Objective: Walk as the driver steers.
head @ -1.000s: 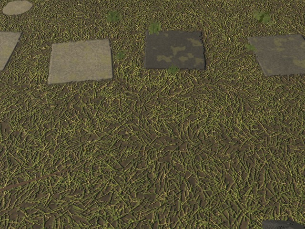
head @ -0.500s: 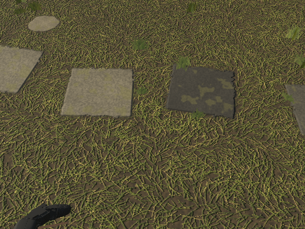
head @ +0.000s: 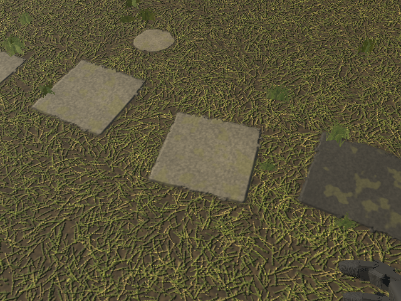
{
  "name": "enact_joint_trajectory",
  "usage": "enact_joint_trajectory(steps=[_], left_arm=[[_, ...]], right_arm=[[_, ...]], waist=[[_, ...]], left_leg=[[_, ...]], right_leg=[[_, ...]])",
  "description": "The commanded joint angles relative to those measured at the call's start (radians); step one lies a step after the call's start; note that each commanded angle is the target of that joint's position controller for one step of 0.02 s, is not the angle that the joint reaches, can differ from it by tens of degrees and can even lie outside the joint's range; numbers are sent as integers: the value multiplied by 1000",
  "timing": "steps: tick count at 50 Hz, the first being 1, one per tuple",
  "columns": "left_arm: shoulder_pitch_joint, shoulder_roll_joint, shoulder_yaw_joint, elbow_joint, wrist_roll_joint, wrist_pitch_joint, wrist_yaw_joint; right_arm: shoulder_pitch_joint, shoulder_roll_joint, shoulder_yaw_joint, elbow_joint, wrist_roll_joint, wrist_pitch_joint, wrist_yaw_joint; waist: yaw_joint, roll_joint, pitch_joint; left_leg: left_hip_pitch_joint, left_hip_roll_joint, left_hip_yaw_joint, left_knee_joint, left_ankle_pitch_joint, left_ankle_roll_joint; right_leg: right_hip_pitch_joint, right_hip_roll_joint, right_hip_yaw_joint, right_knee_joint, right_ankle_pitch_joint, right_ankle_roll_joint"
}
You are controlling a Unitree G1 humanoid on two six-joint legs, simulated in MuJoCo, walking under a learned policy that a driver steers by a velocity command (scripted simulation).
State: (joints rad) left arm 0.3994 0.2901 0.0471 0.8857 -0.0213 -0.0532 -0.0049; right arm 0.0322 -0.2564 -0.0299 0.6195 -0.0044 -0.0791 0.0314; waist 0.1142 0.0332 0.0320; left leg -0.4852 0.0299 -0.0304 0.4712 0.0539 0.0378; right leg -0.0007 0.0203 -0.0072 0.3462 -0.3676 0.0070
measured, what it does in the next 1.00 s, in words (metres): walks ahead, turning right: right foot, then left foot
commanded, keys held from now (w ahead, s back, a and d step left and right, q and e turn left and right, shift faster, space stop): e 0.94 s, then no key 0.06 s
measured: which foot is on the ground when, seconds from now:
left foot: down 0.00-0.46, up 0.48-0.90, down 0.92-1.00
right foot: down 0.00-0.02, up 0.04-0.44, down 0.46-0.92, up 0.94-1.00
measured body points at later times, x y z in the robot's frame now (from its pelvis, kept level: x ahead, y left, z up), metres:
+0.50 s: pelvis +0.08 -0.02 +0.00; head +0.10 -0.05 +0.44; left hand +0.28 +0.23 -0.09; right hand +0.16 -0.33 -0.12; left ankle +0.13 +0.12 -0.71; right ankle +0.07 -0.11 -0.73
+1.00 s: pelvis +0.10 +0.00 +0.01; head +0.14 +0.00 +0.45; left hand +0.40 +0.16 -0.09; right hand +0.07 -0.32 -0.09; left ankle +0.17 +0.10 -0.73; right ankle +0.04 -0.10 -0.69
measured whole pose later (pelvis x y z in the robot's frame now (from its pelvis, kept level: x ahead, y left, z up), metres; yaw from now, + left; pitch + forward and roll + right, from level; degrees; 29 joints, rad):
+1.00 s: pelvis +0.10 +0.00 +0.01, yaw -33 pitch +2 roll +0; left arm 0.15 0.34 0.08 0.65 -0.01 0.05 0.03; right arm 0.12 -0.29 -0.08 0.80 -0.02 -0.01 -0.01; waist 0.01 -0.05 0.04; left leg -0.26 -0.03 -0.04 0.48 -0.24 0.01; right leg -0.44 0.12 0.18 0.88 -0.49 0.01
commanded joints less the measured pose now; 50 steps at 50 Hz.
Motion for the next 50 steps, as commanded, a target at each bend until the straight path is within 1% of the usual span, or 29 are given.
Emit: enact_joint_trajectory(steps=[1, 2, 3, 4, 5, 6, 7, 9, 15, 19, 21, 22, 23, 24, 25, 26, 27, 28, 30, 32, 35, 41, 44, 45, 46, 47, 48, 49, 50], left_arm=[[-50, 89, 4, -96, 31, -16, 6], [128, 13, -24, -64, 26, -16, 3], [101, 130, 8, -47, -2, -5, 6], [3, 162, 24, -75, -18, 9, 12], [-36, 142, 24, -81, -12, 27, 23], [-38, 131, 29, -79, -1, 52, 33], [-19, 114, 31, -80, 2, 76, 41], [1, 89, 34, -90, 7, 100, 51], [-136, 79, 35, -174, 15, 110, 27], [-172, 101, 45, -210, 13, 118, 4], [-138, 101, 52, -205, 15, 116, -5], [-114, 125, 63, -198, 21, 114, -1], [-92, 210, 87, -205, 21, 111, 13], [-115, 309, 101, -242, 31, 105, 26], [-85, 271, 92, -244, 57, 81, 17], [-123, 249, 84, -243, 55, 59, 14], [-184, 225, 81, -252, 34, 50, 18], [-226, 191, 70, -262, 15, 50, 24], [-238, 170, 58, -274, 16, 57, 35], [-223, 173, 60, -278, 16, 61, 42], [-208, 193, 69, -281, 11, 70, 50], [-238, 206, 76, -297, 12, 87, 37], [-277, 199, 73, -308, -2, 95, 36], [-290, 189, 70, -312, -8, 99, 40], [-263, 153, 60, -315, -2, 99, 42], [-194, 105, 49, -321, 5, 93, 38], [-207, 184, 72, -322, 15, 83, 39], [-194, 232, 91, -302, 13, 81, 38], [-183, 222, 95, -280, 11, 88, 40]], right_arm=[[283, -236, -77, -3, -46, -13, -24], [292, -233, -71, -9, -44, 9, -26], [303, -192, -68, -9, -21, 30, -23], [241, -163, -57, -8, -7, 37, -25], [173, -133, -46, -1, 0, 38, -27], [114, -112, -39, 1, -2, 39, -26], [69, -119, -43, 7, -16, 36, -26], [19, -122, -48, 17, -29, 30, -29], [13, -163, -66, 64, -15, 45, -61], [28, -197, -77, 92, 6, 67, -56], [18, -200, -80, 106, 25, 78, -56], [60, -174, -76, 127, 28, 83, -56], [103, -127, -65, 137, 9, 87, -52], [56, -105, -56, 83, -26, 87, -54], [-26, -140, -67, 70, -21, 86, -61], [-18, -149, -74, 73, 2, 88, -62], [15, -149, -79, 97, 6, 91, -69], [24, -164, -85, 110, -3, 92, -77], [39, -154, -86, 116, -5, 88, -76], [38, -133, -80, 116, 5, 83, -73], [3, -114, -70, 108, 7, 79, -67], [17, -137, -72, 109, 17, 66, -46], [76, -143, -77, 122, 18, 51, -33], [114, -152, -82, 135, 15, 47, -32], [143, -205, -95, 138, 2, 49, -36], [104, -287, -108, 126, -13, 62, -45], [110, -250, -99, 117, -38, 59, -42], [65, -200, -82, 99, -31, 55, -45], [20, -167, -73, 95, -16, 55, -48]], waist=[[-188, 40, -278], [-147, 245, -445], [-187, 160, -463], [-177, 116, -325], [-149, 76, -235], [-117, 78, -175], [-85, 105, -139], [-60, 124, -114], [-94, 85, -114], [-102, 79, -104], [-72, 65, -106], [-70, 26, -102], [-90, -176, -84], [-101, -401, -46], [-34, -274, -110], [-66, -219, -107], [-98, -165, -103], [-110, -150, -104], [-126, -153, -134], [-120, -147, -146], [-98, -159, -136], [-89, -197, -115], [-125, -196, -128], [-147, -183, -130], [-135, -96, -153], [-65, 178, -130], [-103, 211, -116], [-89, 127, -96], [-73, 96, -73]], left_leg=[[646, 203, -167, 42, 596, 117], [864, 445, -401, 73, 765, 281], [779, 408, -407, 22, 551, 273], [673, 351, -315, -22, 406, 236], [550, 309, -248, -68, 298, 208], [417, 284, -190, -118, 195, 193], [290, 259, -138, -171, 124, 189], [185, 247, -64, -223, 57, 203], [216, 284, 22, -248, -82, 207], [282, 317, 35, -199, -94, 182], [281, 292, 76, -114, -119, 128], [249, 251, 112, -31, -184, 72], [129, 148, 212, 197, -335, -23], [-157, -21, 211, 451, -697, -120], [-176, -33, 35, 630, -738, -111], [-190, -16, -8, 677, -653, -91], [-198, -2, -24, 666, -564, -83], [-200, 4, -32, 648, -510, -85], [-135, -19, -27, 662, -440, -97], [-128, -30, -32, 574, -403, -107], [-90, -42, -45, 406, -385, -124], [65, -72, -55, 208, -418, -114], [174, -78, -47, 3, -329, -88], [263, -59, -40, -114, -210, -71], [388, 74, -136, -147, -135, -23], [464, 276, -360, -155, 79, 104], [385, 390, -483, -176, 133, 244], [355, 354, -412, -169, 102, 246], [340, 280, -314, -156, 56, 199]], right_leg=[[-314, -71, 68, 430, 372, -29], [-530, 18, 66, 735, -341, 29], [-560, -8, 137, 841, -354, 37], [-632, -36, 110, 875, -303, 42], [-639, -67, 90, 850, -241, 55], [-590, -91, 85, 818, -191, 69], [-508, -96, 70, 804, -138, 83], [-444, -88, 38, 776, -77, 92], [-408, -119, 16, 546, 63, 53], [-364, -105, -22, 413, 32, 15], [-273, -70, -62, 245, 120, -22], [-207, -51, -42, 159, 195, -53], [-124, -178, 165, 25, 454, -117], [-64, -394, 501, -11, 659, -307], [-100, -400, 513, -29, 619, -375], [-102, -350, 424, -28, 573, -331], [-100, -298, 362, -14, 519, -270], [-100, -279, 336, -8, 518, -236], [-124, -246, 303, 3, 597, -230], [-89, -231, 301, 10, 595, -230], [-79, -219, 336, 18, 509, -231], [-157, -200, 453, 34, 446, -236], [-156, -164, 498, 84, 471, -200], [-195, -131, 484, 112, 411, -164], [-296, -74, 427, 209, 229, -111], [-497, 98, 227, 406, -149, -43], [-562, 90, 176, 635, -299, 7], [-556, 53, 197, 760, -239, 26], [-556, 48, 190, 806, -179, 41]])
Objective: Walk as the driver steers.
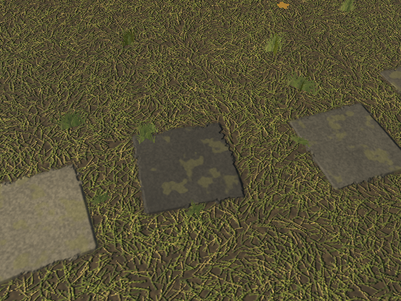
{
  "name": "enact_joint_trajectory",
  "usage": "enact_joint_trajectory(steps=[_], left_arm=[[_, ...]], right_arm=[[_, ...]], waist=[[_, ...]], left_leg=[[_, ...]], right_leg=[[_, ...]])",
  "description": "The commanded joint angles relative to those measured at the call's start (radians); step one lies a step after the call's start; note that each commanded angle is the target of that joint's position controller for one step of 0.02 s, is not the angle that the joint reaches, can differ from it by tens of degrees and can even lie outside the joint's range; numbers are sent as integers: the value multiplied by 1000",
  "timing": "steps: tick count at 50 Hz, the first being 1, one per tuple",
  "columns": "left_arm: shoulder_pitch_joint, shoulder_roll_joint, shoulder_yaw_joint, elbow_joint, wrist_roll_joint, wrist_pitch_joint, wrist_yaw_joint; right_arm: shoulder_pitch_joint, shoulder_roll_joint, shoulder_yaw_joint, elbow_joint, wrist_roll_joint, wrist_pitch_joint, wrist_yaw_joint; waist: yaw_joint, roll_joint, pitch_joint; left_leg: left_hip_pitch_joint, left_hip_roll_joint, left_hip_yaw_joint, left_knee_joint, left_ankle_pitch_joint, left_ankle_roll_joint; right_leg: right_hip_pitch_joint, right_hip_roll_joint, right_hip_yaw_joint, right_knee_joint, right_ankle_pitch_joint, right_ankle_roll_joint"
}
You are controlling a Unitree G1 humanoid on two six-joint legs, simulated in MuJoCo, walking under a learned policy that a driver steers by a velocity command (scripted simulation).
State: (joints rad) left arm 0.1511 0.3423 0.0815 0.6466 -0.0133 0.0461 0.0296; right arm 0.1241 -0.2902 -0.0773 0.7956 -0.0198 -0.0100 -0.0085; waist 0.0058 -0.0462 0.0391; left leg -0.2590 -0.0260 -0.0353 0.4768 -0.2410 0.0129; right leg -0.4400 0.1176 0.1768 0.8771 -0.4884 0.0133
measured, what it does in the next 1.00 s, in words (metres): steps on the spot: right foot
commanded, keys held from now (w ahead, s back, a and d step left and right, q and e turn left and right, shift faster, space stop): no key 0.52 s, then q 0.48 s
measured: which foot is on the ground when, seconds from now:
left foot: down 0.00-1.00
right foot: up 0.00-0.26, down 0.28-0.90, up 0.92-1.00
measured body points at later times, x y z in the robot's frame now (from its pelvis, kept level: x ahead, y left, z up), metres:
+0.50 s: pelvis +0.00 -0.04 +0.00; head +0.01 -0.05 +0.45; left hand +0.17 +0.20 -0.10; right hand +0.08 -0.32 -0.13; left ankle +0.00 +0.12 -0.74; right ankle -0.02 -0.15 -0.74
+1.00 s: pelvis -0.01 +0.02 -0.01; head +0.02 +0.06 +0.44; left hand +0.10 +0.33 -0.13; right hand +0.13 -0.26 -0.11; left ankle -0.02 +0.09 -0.74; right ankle -0.04 -0.14 -0.67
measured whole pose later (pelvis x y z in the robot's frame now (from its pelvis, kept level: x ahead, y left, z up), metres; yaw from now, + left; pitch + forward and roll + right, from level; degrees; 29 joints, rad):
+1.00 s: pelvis -0.01 +0.02 -0.01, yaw +9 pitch +1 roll -2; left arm 0.11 0.33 0.08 0.76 0.00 0.04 0.06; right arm 0.18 -0.31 -0.06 0.84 -0.01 0.00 0.02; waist -0.02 -0.04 0.07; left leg -0.30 -0.03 0.01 0.59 -0.31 0.07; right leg -0.43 -0.01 0.03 1.08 -0.55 0.05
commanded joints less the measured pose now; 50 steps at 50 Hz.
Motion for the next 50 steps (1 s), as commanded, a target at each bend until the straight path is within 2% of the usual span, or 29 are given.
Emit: enact_joint_trajectory(steps=[1, 2, 5, 8, 10, 12, 13, 14, 15, 16, 17, 19, 22, 27, 28, 30, 34, 36, 38, 39, 41, 43, 44, 45, 46, 47, 48, 49, 50], left_arm=[[73, 143, 55, -25, 6, -2, 10], [71, 115, 47, -24, 5, 3, 9], [20, 62, 23, -45, -4, -1, 7], [-12, 22, -2, -55, 7, -5, 1], [-7, 39, -1, -47, 2, -6, -2], [57, 40, 2, -11, 3, -7, -6], [66, 53, 4, -3, 9, -7, -7], [71, 97, 9, -11, 15, -6, 0], [45, 164, 19, -21, 27, 0, 8], [5, 80, -4, -21, 35, -9, -6], [-19, 40, -14, -22, 37, -20, -17], [1, 55, -12, -1, 40, -35, -22], [21, 44, -19, 23, 32, -47, -20], [12, 32, -24, 47, 33, -48, -15], [13, 34, -23, 52, 35, -48, -14], [17, 70, -10, 57, 31, -45, -4], [53, 113, 17, 70, 21, -29, 19], [33, 110, 20, 58, 27, -28, 27], [8, 103, 20, 47, 31, -37, 31], [-18, 109, 23, 44, 23, -41, 31], [-68, 125, 30, 39, 9, -42, 31], [-91, 125, 32, 44, -5, -31, 31], [-77, 111, 30, 55, -14, -26, 31], [6, 78, 23, 80, -4, -25, 25], [7, 10, -1, 36, 58, -23, 22], [-68, 40, 6, 14, 32, -28, 31], [-82, 79, 18, 18, 5, -26, 36], [-73, 97, 27, 32, 3, -25, 41], [-70, 103, 32, 52, 11, -23, 48]], right_arm=[[-84, -119, -20, -84, 14, -13, -10], [-77, -115, -14, -79, 21, -12, -12], [-22, -120, -11, -56, 16, -2, -19], [-26, -143, -12, -48, 18, 8, -16], [-2, -170, -17, -33, 24, 14, -9], [-10, -164, -9, -22, 39, 17, -5], [26, -145, -1, -4, 44, 12, -3], [57, -117, 12, 2, 25, -2, 3], [90, -68, 27, -4, -6, -18, 12], [44, -70, 31, -1, -6, -18, 8], [6, -97, 27, 1, -5, -15, 6], [-6, -113, 22, 19, 3, -6, -3], [20, -111, 24, 46, 7, 0, -9], [38, -105, 25, 99, 11, 1, -13], [34, -108, 25, 105, 15, 2, -13], [4, -133, 19, 97, 24, 3, -15], [-5, -134, 11, 72, 35, 10, -16], [8, -120, 7, 62, 36, 20, -10], [-1, -115, 1, 44, 47, 32, 2], [8, -109, 1, 41, 47, 37, 7], [36, -110, 0, 43, 44, 41, 17], [90, -113, -6, 51, 44, 43, 32], [131, -122, -13, 60, 42, 42, 37], [135, -174, -31, 49, 37, 40, 32], [127, -320, -58, 10, 30, 31, 17], [167, -291, -41, -8, -18, 8, 31], [116, -267, -36, -20, -16, -14, 36], [62, -244, -35, -28, 9, -22, 30], [30, -211, -26, -36, 30, -20, 20]], waist=[[31, 169, -68], [22, 174, -59], [-13, 201, -72], [-32, 233, -96], [-46, 246, -95], [-8, 220, -87], [-3, 193, -79], [-19, 112, -116], [-74, -95, -140], [-49, -108, -140], [-38, -69, -106], [-19, -74, -67], [-24, -53, -39], [-25, -5, -32], [-20, 5, -29], [-8, 10, -26], [2, -52, -35], [1, -119, -43], [1, -101, -28], [-12, -73, -28], [-26, -68, -58], [-54, -79, -90], [-69, -59, -101], [-48, 94, -89], [-5, 392, -77], [-75, 271, -182], [-52, 179, -122], [-28, 131, -79], [-20, 106, -65]], left_leg=[[124, 291, -252, -155, 318, 195], [131, 277, -223, -151, 357, 197], [187, 247, -154, -148, 399, 210], [177, 247, -121, -134, 414, 206], [161, 257, -132, -123, 436, 210], [123, 242, -122, -86, 418, 182], [84, 224, -113, -75, 369, 138], [10, 193, -85, -38, 263, 66], [-51, 97, 11, 18, 36, -10], [42, 92, 17, -27, -44, -50], [66, 86, 23, -37, 25, -67], [64, 80, 33, -28, 85, -69], [78, 89, 25, -49, 112, -66], [84, 95, 20, -71, 127, -71], [72, 94, 16, -70, 135, -69], [17, 83, 13, -36, 145, -62], [-96, 56, 30, 120, 61, -60], [-149, 58, 35, 306, -195, -52], [-231, 95, 4, 477, -371, -41], [-224, 110, 6, 459, -349, -39], [-141, 105, 38, 362, -247, -39], [-23, 61, 101, 191, -89, -28], [60, 27, 117, 61, 24, -9], [155, 70, -18, -69, 244, 34], [269, 362, -452, -96, 719, 191], [224, 427, -566, -149, 632, 338], [202, 388, -485, -158, 516, 324], [186, 328, -408, -155, 403, 266], [184, 293, -366, -151, 343, 218]], right_leg=[[-132, -48, 4, 302, -12, 50], [-137, -44, 3, 317, 17, 64], [-108, -57, -52, 167, 50, 83], [39, -111, -114, -79, 39, 84], [120, -108, -159, -210, 73, 78], [244, -94, -189, -452, 258, 47], [325, -101, -169, -572, 367, 18], [448, -190, -62, -554, 545, -16], [464, -313, 62, -491, 717, -98], [329, -333, 71, -501, 589, -162], [304, -275, 36, -509, 452, -138], [278, -223, 2, -515, 388, -87], [255, -212, -7, -511, 409, -72], [261, -195, -28, -512, 387, -67], [273, -188, -43, -508, 387, -62], [304, -192, -53, -497, 408, -66], [333, -298, -3, -516, 453, -148], [311, -398, 55, -536, 515, -223], [311, -477, 75, -543, 645, -279], [307, -471, 40, -533, 680, -269], [296, -439, -39, -494, 732, -229], [277, -399, -118, -415, 714, -181], [248, -362, -166, -332, 626, -137], [144, -284, -255, -146, 393, -53], [-150, -127, -288, 158, -205, 63], [-159, -88, -108, 314, -263, 50], [-194, -111, -84, 366, -185, 36], [-215, -136, -80, 342, -80, 27], [-218, -156, -73, 311, -4, 29]])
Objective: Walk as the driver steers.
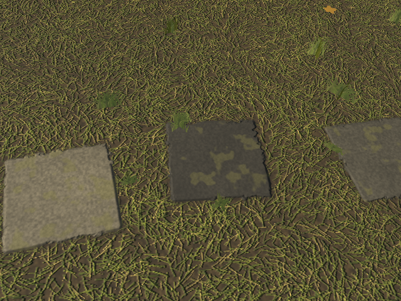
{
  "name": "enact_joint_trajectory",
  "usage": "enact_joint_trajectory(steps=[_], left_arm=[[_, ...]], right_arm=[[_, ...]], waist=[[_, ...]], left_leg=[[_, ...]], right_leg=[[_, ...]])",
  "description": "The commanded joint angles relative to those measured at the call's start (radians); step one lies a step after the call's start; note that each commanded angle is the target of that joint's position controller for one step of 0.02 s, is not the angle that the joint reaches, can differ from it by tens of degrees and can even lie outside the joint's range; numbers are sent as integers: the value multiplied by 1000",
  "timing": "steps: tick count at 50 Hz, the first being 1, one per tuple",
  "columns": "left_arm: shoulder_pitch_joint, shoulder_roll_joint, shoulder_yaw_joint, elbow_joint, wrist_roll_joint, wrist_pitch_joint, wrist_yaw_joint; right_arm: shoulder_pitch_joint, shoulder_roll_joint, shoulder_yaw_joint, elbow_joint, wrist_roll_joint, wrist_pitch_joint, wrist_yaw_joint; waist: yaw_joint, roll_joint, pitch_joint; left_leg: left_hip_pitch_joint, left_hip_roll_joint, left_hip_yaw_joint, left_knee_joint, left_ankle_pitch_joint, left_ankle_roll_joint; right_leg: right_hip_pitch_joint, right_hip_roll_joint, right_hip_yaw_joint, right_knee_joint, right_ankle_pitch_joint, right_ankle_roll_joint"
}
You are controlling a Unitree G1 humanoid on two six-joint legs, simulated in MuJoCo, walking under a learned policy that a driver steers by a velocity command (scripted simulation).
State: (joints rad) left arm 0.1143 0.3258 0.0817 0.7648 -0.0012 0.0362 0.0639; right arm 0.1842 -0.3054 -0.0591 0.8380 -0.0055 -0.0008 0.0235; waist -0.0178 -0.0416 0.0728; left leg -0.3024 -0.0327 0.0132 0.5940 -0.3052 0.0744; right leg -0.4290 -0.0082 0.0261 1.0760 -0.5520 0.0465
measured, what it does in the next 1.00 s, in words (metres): walks ahead: right foot, then left foot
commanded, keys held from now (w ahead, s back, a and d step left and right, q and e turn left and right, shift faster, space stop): q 0.22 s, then e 0.20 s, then w+e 0.24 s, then no key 0.34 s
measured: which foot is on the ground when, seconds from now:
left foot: down 0.00-0.58, up 0.60-0.86, down 0.88-1.00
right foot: up 0.00-0.48, down 0.50-0.90, up 0.92-1.00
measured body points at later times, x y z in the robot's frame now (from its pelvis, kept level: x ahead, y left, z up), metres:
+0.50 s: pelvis +0.04 +0.00 +0.01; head +0.05 +0.01 +0.46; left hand +0.11 +0.29 -0.12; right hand +0.22 -0.24 -0.10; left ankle +0.01 +0.07 -0.73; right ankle +0.06 -0.15 -0.73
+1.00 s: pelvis +0.18 +0.03 +0.00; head +0.21 +0.05 +0.45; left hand +0.27 +0.31 -0.13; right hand +0.34 -0.24 -0.09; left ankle +0.24 +0.12 -0.73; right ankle +0.06 -0.13 -0.68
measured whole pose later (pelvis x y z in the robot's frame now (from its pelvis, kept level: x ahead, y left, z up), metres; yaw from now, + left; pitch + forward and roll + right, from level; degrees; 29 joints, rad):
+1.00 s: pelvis +0.18 +0.03 +0.00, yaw -4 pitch +0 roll +0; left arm 0.28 0.30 0.06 0.81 -0.01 0.01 0.05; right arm 0.10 -0.27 -0.02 0.77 -0.02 -0.06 0.02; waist 0.03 -0.03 0.04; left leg -0.34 -0.04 0.02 0.53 -0.19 0.05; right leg -0.23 0.02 0.16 0.88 -0.57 0.07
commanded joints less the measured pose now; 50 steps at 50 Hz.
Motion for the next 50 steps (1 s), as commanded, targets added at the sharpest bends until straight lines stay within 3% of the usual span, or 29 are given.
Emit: enact_joint_trajectory(steps=[1, 5, 11, 14, 18, 21, 24, 26, 27, 28, 29, 31, 32, 33, 36, 37, 39, 42, 44, 45, 46, 47, 48, 49, 50], left_arm=[[-25, 121, 35, -63, 2, -13, 15], [-13, 85, 32, -55, -5, -26, 7], [-43, 82, 36, -61, -5, -37, 5], [-11, 77, 31, -34, -5, -43, -2], [-3, 47, 9, -10, -3, -56, -24], [-2, 72, 7, -4, -13, -64, -34], [18, 78, -1, 3, -14, -74, -41], [54, 98, -3, 5, -19, -85, -42], [71, 129, 6, 19, -29, -90, -48], [104, 122, 10, 29, -37, -98, -55], [149, 115, 8, 39, -39, -110, -58], [248, 154, 20, 59, -38, -129, -66], [309, 154, 23, 65, -31, -134, -65], [347, 157, 27, 73, -29, -139, -63], [273, 139, 25, 41, -24, -107, -42], [238, 126, 20, 24, -22, -86, -33], [188, 136, 22, -2, -18, -51, -16], [169, 143, 23, -20, -19, -38, -12], [177, 92, 6, -14, -10, -55, -18], [219, 36, -12, -8, 11, -62, -21], [315, -25, -35, -11, 21, -62, -16], [360, 10, -23, 2, 0, -52, -13], [324, 79, -4, 17, -12, -37, -9], [277, 95, 3, 24, -11, -24, -3], [255, 88, 5, 27, -4, -12, 1]], right_arm=[[-40, -181, -39, -84, 25, -24, -22], [10, -166, -36, -94, 22, -14, -45], [18, -181, -42, -114, 21, 5, -58], [-10, -142, -23, -117, 5, 7, -61], [-37, -85, 9, -89, -20, 3, -51], [-45, -112, 9, -64, -22, 3, -41], [-32, -150, -3, -52, 3, 4, -42], [-21, -135, -3, -64, -7, -10, -44], [-30, -118, -2, -87, -6, -21, -43], [-67, -110, -3, -100, 2, -33, -44], [-88, -92, -1, -119, 14, -46, -43], [-130, -53, 3, -155, 18, -80, -33], [-183, -71, -1, -173, 19, -97, -25], [-212, -86, -6, -184, 24, -111, -15], [-214, -93, -7, -179, 14, -115, 6], [-207, -76, -1, -176, 15, -109, 11], [-169, -32, 15, -161, 15, -95, 20], [-94, -69, 1, -143, 11, -73, 13], [-25, -102, -14, -125, -4, -68, -6], [30, -153, -24, -126, -19, -72, -17], [66, -225, -32, -128, -33, -63, -22], [48, -151, -11, -103, -18, -60, -13], [-12, -112, 3, -111, -5, -63, -4], [-49, -93, 9, -113, -8, -65, 3], [-84, -84, 15, -113, -11, -67, 7]], waist=[[13, 117, -99], [4, 136, -139], [-9, 162, -105], [-8, 167, -120], [-21, 168, -110], [-24, 160, -76], [-6, 119, -60], [-12, 83, -48], [-25, 24, -46], [-4, -10, -17], [9, -65, 0], [32, -210, 20], [81, -195, 8], [105, -150, -19], [81, -78, -81], [71, -77, -95], [57, -102, -127], [18, -111, -120], [-23, -79, -115], [-34, 21, -168], [-2, 286, -277], [32, 313, -273], [33, 213, -174], [31, 154, -137], [36, 140, -112]], left_leg=[[208, 266, -379, -277, 402, 133], [277, 226, -349, -280, 469, 124], [280, 209, -423, -291, 325, 127], [251, 204, -377, -290, 318, 128], [151, 181, -307, -297, 328, 130], [141, 196, -311, -283, 358, 136], [137, 173, -330, -297, -7, 113], [91, 142, -326, -250, -192, 102], [61, 82, -266, -222, -260, 88], [57, 48, -203, -157, -292, 67], [12, 23, -151, -76, -287, 49], [-207, -52, -29, 113, -213, -3], [-362, -41, -74, 217, -311, -16], [-472, -21, -103, 304, -339, -25], [-479, 31, -58, 274, -223, -68], [-389, 26, -27, 198, -164, -89], [-148, -12, 30, 90, 23, -112], [71, -23, 16, -49, 269, -99], [201, 10, -18, -130, 374, -69], [318, 126, -125, -142, 559, -37], [418, 348, -393, -183, 719, 96], [344, 407, -582, -259, 530, 187], [263, 375, -533, -276, 371, 171], [221, 328, -453, -277, 313, 134], [178, 303, -391, -286, 319, 118]], right_leg=[[-195, -32, 83, 86, 117, 3], [-182, 1, 81, 41, 216, 30], [-205, 9, 106, -106, 246, 65], [-134, -27, 85, -182, 282, 73], [67, -65, 48, -350, 291, 63], [133, -49, 22, -456, 267, 38], [195, -7, -17, -614, 337, -13], [218, -33, 41, -565, 307, -77], [196, -41, 99, -571, 215, -132], [140, -58, 170, -622, 87, -178], [146, -107, 281, -688, 0, -226], [342, -258, 605, -820, 56, -339], [479, -307, 691, -833, 157, -372], [593, -318, 693, -815, 259, -371], [635, -245, 449, -735, 773, -292], [567, -214, 382, -737, 855, -264], [396, -150, 263, -743, 936, -217], [250, -133, 241, -725, 771, -161], [197, -87, 225, -650, 658, -114], [149, -21, 184, -522, 492, -69], [86, 69, 141, -274, 20, -8], [54, 55, 172, -145, -139, 23], [15, 17, 165, -62, -121, 32], [1, -5, 145, -45, -67, 35], [14, -29, 130, -72, -20, 41]])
